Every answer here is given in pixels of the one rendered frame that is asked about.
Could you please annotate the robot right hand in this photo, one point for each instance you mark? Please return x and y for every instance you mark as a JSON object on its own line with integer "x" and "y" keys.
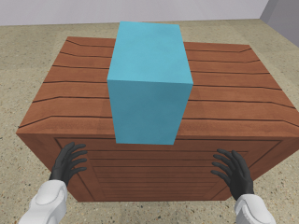
{"x": 237, "y": 175}

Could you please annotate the pedestal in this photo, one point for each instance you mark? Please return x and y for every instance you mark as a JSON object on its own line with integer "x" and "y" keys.
{"x": 235, "y": 104}

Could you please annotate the robot left hand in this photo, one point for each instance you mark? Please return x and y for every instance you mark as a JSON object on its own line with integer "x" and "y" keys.
{"x": 62, "y": 168}

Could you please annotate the left robot forearm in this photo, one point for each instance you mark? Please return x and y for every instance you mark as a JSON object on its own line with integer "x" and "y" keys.
{"x": 48, "y": 206}

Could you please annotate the carton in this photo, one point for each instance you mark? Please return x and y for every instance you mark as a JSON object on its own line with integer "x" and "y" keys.
{"x": 149, "y": 83}

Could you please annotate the right robot forearm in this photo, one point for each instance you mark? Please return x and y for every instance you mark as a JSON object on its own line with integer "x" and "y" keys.
{"x": 251, "y": 209}

